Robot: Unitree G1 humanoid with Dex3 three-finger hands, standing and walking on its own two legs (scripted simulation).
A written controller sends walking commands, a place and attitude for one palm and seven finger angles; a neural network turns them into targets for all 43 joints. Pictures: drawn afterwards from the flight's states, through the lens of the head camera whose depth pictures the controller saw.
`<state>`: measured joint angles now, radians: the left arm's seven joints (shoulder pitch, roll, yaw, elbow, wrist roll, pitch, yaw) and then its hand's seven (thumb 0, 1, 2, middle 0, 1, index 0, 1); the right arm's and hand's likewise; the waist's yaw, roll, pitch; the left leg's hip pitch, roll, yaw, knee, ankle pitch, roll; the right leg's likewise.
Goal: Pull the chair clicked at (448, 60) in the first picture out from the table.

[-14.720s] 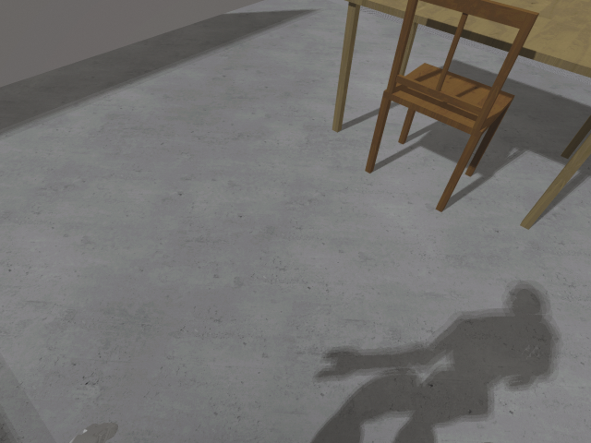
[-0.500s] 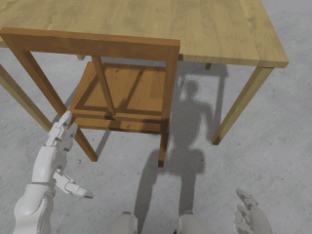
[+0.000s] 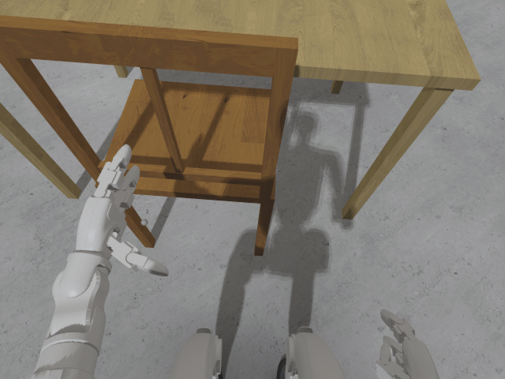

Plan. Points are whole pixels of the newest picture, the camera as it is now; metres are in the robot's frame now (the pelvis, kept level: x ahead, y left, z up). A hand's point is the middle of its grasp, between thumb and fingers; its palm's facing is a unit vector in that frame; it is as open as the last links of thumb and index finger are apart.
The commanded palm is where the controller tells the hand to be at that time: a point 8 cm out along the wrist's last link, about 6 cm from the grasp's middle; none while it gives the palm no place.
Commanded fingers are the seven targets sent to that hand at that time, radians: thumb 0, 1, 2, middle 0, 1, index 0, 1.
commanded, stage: aim the fingers beside a spindle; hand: left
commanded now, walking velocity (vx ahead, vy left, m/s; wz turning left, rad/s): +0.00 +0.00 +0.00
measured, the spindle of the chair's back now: (166, 127) +0.53 +0.17 +0.02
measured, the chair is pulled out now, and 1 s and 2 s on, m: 0.00 0.00 0.00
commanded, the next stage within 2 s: push the fingers through the gap in 1.04 s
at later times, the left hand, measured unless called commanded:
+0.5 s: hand (165, 202) +0.39 +0.15 +0.01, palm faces -0.08 -1.00 -0.03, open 16.9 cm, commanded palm +0.36 +0.21 +0.01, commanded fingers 0.00 -0.50 0.30 -0.06 -0.08 -0.06 -0.08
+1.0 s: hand (165, 204) +0.38 +0.16 +0.00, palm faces -0.07 -1.00 -0.03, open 16.9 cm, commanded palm +0.36 +0.21 +0.01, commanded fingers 0.00 -0.50 0.30 -0.06 -0.08 -0.06 -0.08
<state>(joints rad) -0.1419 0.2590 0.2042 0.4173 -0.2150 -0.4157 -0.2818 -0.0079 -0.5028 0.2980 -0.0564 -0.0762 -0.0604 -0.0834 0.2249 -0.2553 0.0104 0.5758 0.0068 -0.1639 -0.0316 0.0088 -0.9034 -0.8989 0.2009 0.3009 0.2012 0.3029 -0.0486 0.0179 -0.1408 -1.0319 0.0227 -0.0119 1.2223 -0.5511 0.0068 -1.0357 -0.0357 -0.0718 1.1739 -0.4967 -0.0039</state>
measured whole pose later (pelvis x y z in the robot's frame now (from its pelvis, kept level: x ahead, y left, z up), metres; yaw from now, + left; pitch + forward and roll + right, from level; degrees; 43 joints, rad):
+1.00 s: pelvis +0.00 +0.00 -0.01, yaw -1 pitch +23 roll -1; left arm -0.34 0.25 0.21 0.62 -0.16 -0.47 -0.22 -0.01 -0.50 0.30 -0.06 -0.08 -0.06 -0.08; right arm 0.23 -0.26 0.00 0.59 0.00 -0.07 -0.01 0.01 -0.90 -0.90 0.20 0.30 0.20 0.30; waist -0.07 0.02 -0.15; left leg -1.13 0.03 0.00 1.28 -0.57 0.01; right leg -1.14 -0.03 -0.06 1.24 -0.51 -0.01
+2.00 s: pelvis -0.01 +0.00 -0.02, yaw -1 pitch +26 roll -2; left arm -0.65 0.33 0.30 0.91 -0.12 -0.50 -0.21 -0.01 -0.50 0.30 -0.06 -0.08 -0.06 -0.08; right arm 0.28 -0.26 0.01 0.63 -0.02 -0.02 0.01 0.00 -0.91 -0.90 0.20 0.30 0.20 0.30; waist -0.12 0.02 -0.15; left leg -1.18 0.03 0.00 1.30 -0.56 0.01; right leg -1.19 -0.02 -0.05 1.24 -0.50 0.00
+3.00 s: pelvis +0.00 +0.01 -0.02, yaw -2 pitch +27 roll -3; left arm -0.77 0.37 0.33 1.03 -0.08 -0.51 -0.20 -0.01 -0.50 0.30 -0.09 -0.18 -0.09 -0.18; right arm 0.28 -0.25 0.02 0.62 -0.04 0.05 0.03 0.00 -0.91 -0.90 0.20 0.30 0.20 0.30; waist -0.16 0.02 -0.15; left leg -1.22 0.04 -0.01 1.31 -0.57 0.02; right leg -1.22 -0.02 -0.06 1.24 -0.49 0.01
